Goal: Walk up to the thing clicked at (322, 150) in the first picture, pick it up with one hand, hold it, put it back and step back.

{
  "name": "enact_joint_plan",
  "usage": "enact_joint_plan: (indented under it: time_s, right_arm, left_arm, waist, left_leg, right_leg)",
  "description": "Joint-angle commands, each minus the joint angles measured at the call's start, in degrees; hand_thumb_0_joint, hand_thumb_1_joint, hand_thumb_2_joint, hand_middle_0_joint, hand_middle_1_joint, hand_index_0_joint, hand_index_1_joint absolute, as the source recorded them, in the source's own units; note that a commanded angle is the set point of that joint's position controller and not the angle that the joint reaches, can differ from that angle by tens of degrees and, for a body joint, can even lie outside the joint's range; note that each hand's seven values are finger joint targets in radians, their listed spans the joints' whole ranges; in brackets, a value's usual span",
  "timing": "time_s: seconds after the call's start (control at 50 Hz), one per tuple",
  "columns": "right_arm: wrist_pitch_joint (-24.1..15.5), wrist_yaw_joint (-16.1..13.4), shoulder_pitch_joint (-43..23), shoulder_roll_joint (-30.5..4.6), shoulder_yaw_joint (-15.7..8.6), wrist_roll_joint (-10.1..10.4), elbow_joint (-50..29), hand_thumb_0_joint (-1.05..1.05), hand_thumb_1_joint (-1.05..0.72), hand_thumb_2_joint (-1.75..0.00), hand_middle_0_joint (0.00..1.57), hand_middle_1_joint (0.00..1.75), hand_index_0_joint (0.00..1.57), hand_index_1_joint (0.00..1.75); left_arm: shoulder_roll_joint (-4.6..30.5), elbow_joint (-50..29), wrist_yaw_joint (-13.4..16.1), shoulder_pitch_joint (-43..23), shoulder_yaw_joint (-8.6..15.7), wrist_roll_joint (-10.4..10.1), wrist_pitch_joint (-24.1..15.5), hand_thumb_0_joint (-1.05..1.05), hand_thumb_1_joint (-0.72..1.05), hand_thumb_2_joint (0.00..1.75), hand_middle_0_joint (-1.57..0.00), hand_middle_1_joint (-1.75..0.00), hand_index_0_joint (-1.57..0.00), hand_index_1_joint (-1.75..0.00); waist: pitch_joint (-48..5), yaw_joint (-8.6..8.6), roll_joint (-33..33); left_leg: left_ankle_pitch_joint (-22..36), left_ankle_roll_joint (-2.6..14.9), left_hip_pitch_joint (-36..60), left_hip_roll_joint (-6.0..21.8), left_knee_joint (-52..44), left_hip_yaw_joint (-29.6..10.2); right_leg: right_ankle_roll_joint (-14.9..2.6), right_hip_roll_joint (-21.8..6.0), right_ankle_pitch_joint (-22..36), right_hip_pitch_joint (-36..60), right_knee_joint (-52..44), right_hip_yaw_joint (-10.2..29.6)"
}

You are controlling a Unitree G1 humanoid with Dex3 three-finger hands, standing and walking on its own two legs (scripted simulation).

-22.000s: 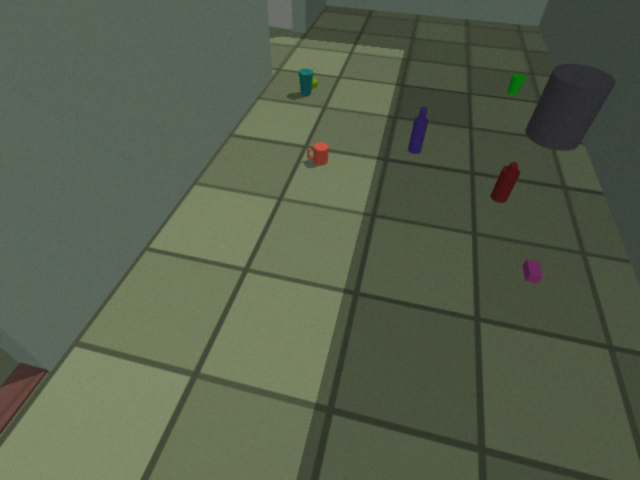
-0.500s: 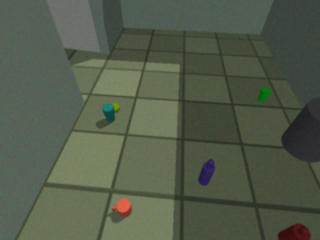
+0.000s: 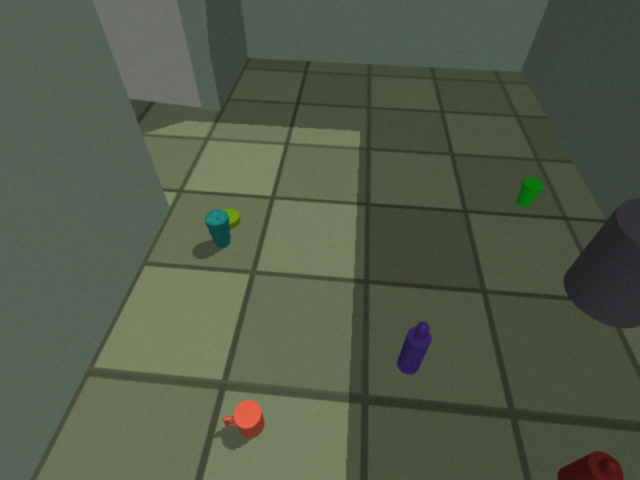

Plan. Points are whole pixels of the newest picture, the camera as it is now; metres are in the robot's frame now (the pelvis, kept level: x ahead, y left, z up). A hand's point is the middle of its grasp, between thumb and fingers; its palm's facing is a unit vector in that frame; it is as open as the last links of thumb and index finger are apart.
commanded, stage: stand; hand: left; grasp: from above
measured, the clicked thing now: (243, 419) +0.44 +0.22 -0.74
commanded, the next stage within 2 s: rise first in 0.08 s
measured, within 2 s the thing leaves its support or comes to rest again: neither
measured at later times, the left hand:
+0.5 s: hand out of the picture +0.16 +0.25 -0.17, palm faces -0.04 -0.93 -0.36, open 10.4 cm
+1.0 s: hand out of the picture +0.13 +0.26 -0.23, palm faces -0.16 -0.88 -0.45, open 14.1 cm
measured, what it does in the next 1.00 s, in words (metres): lowers itself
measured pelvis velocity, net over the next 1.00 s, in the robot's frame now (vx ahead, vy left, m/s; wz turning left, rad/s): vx -0.01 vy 0.02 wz -0.01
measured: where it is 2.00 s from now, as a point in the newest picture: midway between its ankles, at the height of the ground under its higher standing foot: outside the picture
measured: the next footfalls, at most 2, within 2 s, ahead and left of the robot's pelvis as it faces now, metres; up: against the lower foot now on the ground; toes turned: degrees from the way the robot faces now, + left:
none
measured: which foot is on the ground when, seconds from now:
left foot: down 0.00-1.00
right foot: down 0.00-1.00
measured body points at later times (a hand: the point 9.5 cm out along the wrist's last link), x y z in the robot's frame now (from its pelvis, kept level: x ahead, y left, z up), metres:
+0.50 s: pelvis -0.01 +0.01 -0.03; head +0.04 +0.01 +0.42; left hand +0.16 +0.30 -0.15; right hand +0.09 -0.26 -0.15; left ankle +0.00 +0.14 -0.75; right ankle +0.00 -0.12 -0.75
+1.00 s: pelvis -0.01 +0.02 -0.10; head +0.09 +0.03 +0.34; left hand +0.14 +0.30 -0.20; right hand +0.16 -0.23 -0.18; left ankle +0.00 +0.14 -0.75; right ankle +0.00 -0.12 -0.75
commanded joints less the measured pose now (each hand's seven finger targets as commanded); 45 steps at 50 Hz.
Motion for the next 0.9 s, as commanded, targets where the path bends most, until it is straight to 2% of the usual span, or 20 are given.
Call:
enact_joint_plan:
  time_s: [0.0, 0.14, 0.16, 0.18, 0.2, 0.22, 0.24, 0.28, 0.32, 0.34, 0.52, 0.58, 0.62, 0.64, 0.66, 0.68, 0.7, 0.76, 0.78, 0.88]
  right_arm:
    - [-1.20, -0.54, -1.98, -12.15, -2.27, 0.15, -3.08, 0.00, -0.90, -0.90, 0.20, 0.30, 0.20, 0.30]
    - [-1.06, -0.44, -2.11, -12.03, -2.37, 0.22, -3.20, 0.00, -0.90, -0.90, 0.20, 0.30, 0.20, 0.30]
    - [-1.14, -0.49, -1.67, -12.37, -2.44, 0.13, -3.35, 0.00, -0.97, -0.93, 0.20, 0.30, 0.20, 0.30]
    - [-4.33, -1.61, -0.85, -2.52, -0.04, 3.63, -19.69, 0.00, -1.02, -0.93, 0.20, 0.30, 0.20, 0.30]
    - [-4.48, -2.27, 1.71, -4.27, -0.49, 3.58, -16.56, 0.00, -0.97, -0.92, 0.20, 0.30, 0.20, 0.30]
    - [-3.74, -2.99, 4.67, -6.20, -1.53, 3.98, -15.94, 0.00, -0.95, -0.91, 0.20, 0.30, 0.20, 0.30]
    - [-3.35, -2.94, 5.31, -6.03, -2.38, 3.43, -17.11, 0.00, -0.97, -0.92, 0.20, 0.30, 0.20, 0.30]
    - [-4.09, -2.97, 5.48, -5.61, -3.84, 2.22, -20.17, 0.00, -0.94, -0.91, 0.20, 0.30, 0.20, 0.30]
    - [-4.60, -2.43, 7.23, -4.76, -4.88, 1.18, -22.73, 0.00, -0.97, -0.92, 0.20, 0.30, 0.20, 0.30]
    - [-4.65, -2.22, 7.02, -4.41, -5.00, 1.26, -24.66, 0.00, -0.96, -0.92, 0.20, 0.30, 0.20, 0.30]
    - [-5.83, -1.52, 5.40, -3.24, -5.01, 1.64, -33.42, 0.00, -0.95, -0.92, 0.20, 0.30, 0.20, 0.30]
    - [-6.91, -1.20, 6.80, -2.81, -5.35, 1.44, -34.99, 0.00, -0.93, -0.91, 0.20, 0.30, 0.20, 0.30]
    - [-7.45, -1.29, 7.54, -2.24, -5.06, 1.41, -35.86, 0.00, -0.94, -0.91, 0.20, 0.30, 0.20, 0.30]
    - [-7.97, -1.26, 6.84, -2.15, -5.44, 1.35, -37.25, 0.00, -0.94, -0.91, 0.20, 0.30, 0.20, 0.30]
    - [-8.07, -1.49, 7.83, -2.18, -5.59, 1.32, -36.86, 0.00, -0.92, -0.91, 0.20, 0.30, 0.20, 0.30]
    - [-8.32, -1.48, 7.51, -2.24, -5.60, 1.26, -37.77, 0.00, -0.94, -0.91, 0.20, 0.30, 0.20, 0.30]
    - [-8.31, -1.62, 7.89, -2.26, -5.61, 1.24, -37.61, 0.00, -0.93, -0.91, 0.20, 0.30, 0.20, 0.30]
    - [-8.88, -1.70, 7.09, -2.22, -5.63, 1.00, -39.09, 0.00, -0.92, -0.91, 0.20, 0.30, 0.20, 0.30]
    - [-9.11, -1.79, 7.03, -1.99, -5.48, 1.02, -39.30, 0.00, -0.94, -0.91, 0.20, 0.30, 0.20, 0.30]
    - [-9.67, -2.04, 7.34, -1.70, -5.34, 0.81, -41.05, 0.00, -0.93, -0.91, 0.20, 0.30, 0.20, 0.30]
  left_arm:
    - [12.69, -3.31, 0.91, -2.15, 2.08, -0.29, -1.15, 0.00, 0.90, 0.90, -0.20, -0.30, -0.20, -0.30]
    - [12.92, -3.34, 0.94, -1.63, 2.14, -0.23, -1.14, 0.00, 0.90, 0.90, -0.20, -0.30, -0.20, -0.30]
    - [13.01, -3.51, 0.94, -1.86, 2.21, -0.09, -1.19, 0.00, 0.82, 0.98, -0.12, -0.38, -0.12, -0.38]
    - [3.00, -23.62, 1.58, -21.97, 2.45, -3.26, -6.81, 0.00, 0.74, 0.97, -0.18, -0.46, -0.15, -0.46]
    - [6.77, -22.52, 2.08, -28.71, 3.91, -2.99, -6.77, 0.00, 0.66, 0.95, -0.20, -0.54, -0.17, -0.54]
    - [11.02, -9.11, 2.30, -14.56, 6.58, -1.58, -4.15, 0.00, 0.58, 0.90, -0.18, -0.62, -0.17, -0.62]
    - [10.77, -5.09, 1.31, -12.26, 7.09, -0.46, -2.94, 0.00, 0.50, 0.90, -0.17, -0.70, -0.18, -0.70]
    - [12.78, -6.90, 0.04, -16.86, 9.06, 1.72, -3.48, 0.00, 0.34, 0.88, -0.14, -0.86, -0.16, -0.84]
    - [13.84, -6.47, -0.28, -7.59, 11.90, 4.53, -2.34, 0.00, 0.18, 0.87, -0.12, -0.99, -0.16, -0.94]
    - [12.50, -7.52, -0.35, -4.54, 11.75, 5.15, -1.50, 0.00, 0.10, 0.89, -0.11, -1.02, -0.14, -0.98]
    - [7.18, -21.06, 1.50, -4.70, 9.40, 7.53, 9.70, 0.00, -0.55, 0.94, -0.10, -1.08, -0.11, -1.07]
    - [7.85, -26.73, 1.73, -4.51, 10.34, 8.80, 9.64, 0.00, -0.57, 0.95, -0.09, -1.09, -0.10, -1.08]
    - [8.55, -27.54, 1.94, 0.21, 11.52, 9.83, 9.95, 0.00, -0.57, 0.96, -0.09, -1.09, -0.10, -1.08]
    - [7.03, -34.63, 1.62, -2.90, 9.56, 9.71, 9.38, 0.00, -0.57, 0.96, -0.09, -1.08, -0.10, -1.08]
    - [8.15, -34.35, 1.96, 0.36, 11.04, 10.53, 9.71, 0.00, -0.58, 0.98, -0.09, -1.08, -0.08, -1.09]
    - [6.25, -35.78, 1.79, 1.34, 9.63, 10.43, 9.99, 0.00, -0.57, 0.95, -0.10, -1.09, -0.10, -1.09]
    - [7.97, -36.73, 2.01, 3.45, 10.97, 11.11, 10.44, 0.00, -0.57, 0.97, -0.08, -1.09, -0.09, -1.09]
    - [6.19, -41.54, 2.04, 4.60, 9.41, 11.40, 11.48, 0.00, -0.55, 0.96, -0.09, -1.08, -0.09, -1.08]
    - [7.03, -43.76, 2.22, 5.88, 10.10, 11.55, 11.89, 0.00, -0.57, 0.96, -0.09, -1.08, -0.09, -1.08]
    - [6.25, -48.71, 2.48, 10.89, 9.43, 12.67, 13.81, 0.00, -0.54, 0.93, -0.07, -1.10, -0.09, -1.08]
  waist:
    - [-4.80, 0.06, -0.58]
    - [-3.67, 0.21, -1.31]
    - [-4.76, -0.06, -0.65]
    - [-2.05, -6.93, 3.15]
    - [-4.20, -5.12, 0.27]
    - [-2.12, -3.31, -2.05]
    - [-4.23, -3.00, -3.61]
    - [-10.70, -1.62, -3.66]
    - [-16.14, 1.49, 0.69]
    - [-17.05, 2.05, 1.73]
    - [-12.82, -0.29, -0.57]
    - [-16.36, -0.60, -0.02]
    - [-17.66, -0.57, 1.51]
    - [-18.73, -1.21, 1.73]
    - [-21.35, -0.70, 3.11]
    - [-20.14, -1.58, 2.45]
    - [-22.14, -0.85, 3.09]
    - [-20.67, -2.10, 2.96]
    - [-21.97, -1.35, 3.79]
    - [-24.41, -1.67, 3.61]
  left_leg:
    - [8.51, 2.41, 0.33, 5.98, -2.33, -3.61]
    - [4.88, 2.40, 0.50, 5.44, -2.62, -3.80]
    - [6.97, 2.56, 0.45, 5.79, -2.24, -3.61]
    - [-1.55, 2.10, -6.18, -1.97, 2.07, 5.06]
    - [-3.09, 2.31, -6.11, -2.25, 3.32, 4.67]
    - [-2.56, 2.21, -7.78, -1.59, 3.73, 4.41]
    - [-2.57, 2.47, -9.93, -2.00, 6.42, 4.42]
    - [-1.27, 2.59, -12.63, -2.07, 11.16, 4.02]
    - [0.30, 2.06, -16.11, -3.04, 14.14, 4.16]
    - [1.20, 1.91, -16.37, -3.23, 14.61, 4.41]
    - [-4.33, 1.60, -22.82, -1.53, 20.00, 2.88]
    - [-3.57, 1.69, -25.62, -1.18, 24.86, 2.41]
    - [-3.78, 1.84, -27.63, -1.25, 27.25, 2.59]
    - [-4.40, 1.75, -28.06, -1.10, 28.21, 2.34]
    - [-1.95, 1.70, -27.21, -1.04, 29.30, 2.53]
    - [-1.27, 1.57, -28.50, -0.73, 30.07, 2.21]
    - [-0.34, 1.61, -28.20, -0.67, 30.82, 1.94]
    - [-2.17, 1.52, -30.70, -0.29, 32.73, 1.47]
    - [-2.20, 1.57, -31.04, -0.17, 33.34, 1.15]
    - [1.73, 1.71, -33.71, -0.25, 37.90, 1.31]
  right_leg:
    - [-1.52, -6.62, 7.86, 1.42, -2.42, 4.57]
    - [-1.49, -6.40, 4.14, -0.49, -3.67, 4.85]
    - [-1.50, -6.65, 6.86, 0.98, -3.10, 4.81]
    - [-0.67, -0.16, 2.46, -12.68, 1.09, -0.17]
    - [-0.33, 0.02, 0.20, -10.26, 1.79, -0.97]
    - [-0.83, 0.94, -1.05, -10.63, 2.34, -1.94]
    - [-0.88, 0.83, -1.76, -11.67, 4.11, -2.01]
    - [-0.72, 0.54, 0.17, -12.74, 9.23, -1.64]
    - [-1.03, -0.02, 1.21, -11.34, 12.50, -1.07]
    - [-1.24, 0.10, 1.80, -11.16, 13.30, -0.89]
    - [-1.14, 1.90, -5.61, -22.47, 18.82, -2.32]
    - [-1.15, 1.94, -4.75, -25.72, 24.27, -2.30]
    - [-1.18, 1.67, -4.70, -27.31, 26.59, -2.03]
    - [-1.17, 1.73, -5.34, -29.06, 27.65, -1.93]
    - [-1.27, 1.56, -3.01, -28.45, 28.96, -1.81]
    - [-1.35, 1.80, -2.91, -30.21, 30.18, -2.17]
    - [-1.40, 1.71, -2.11, -30.07, 30.96, -2.14]
    - [-1.35, 1.80, -4.15, -33.77, 32.96, -2.33]
    - [-1.45, 1.69, -4.19, -33.87, 33.63, -2.34]
    - [-1.48, 1.50, -1.25, -35.94, 37.22, -2.58]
